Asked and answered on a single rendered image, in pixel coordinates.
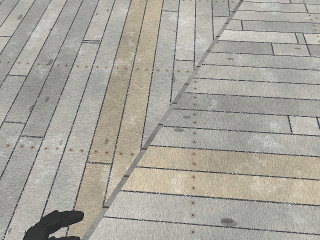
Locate robot left hand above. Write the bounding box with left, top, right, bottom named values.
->
left=23, top=210, right=84, bottom=240

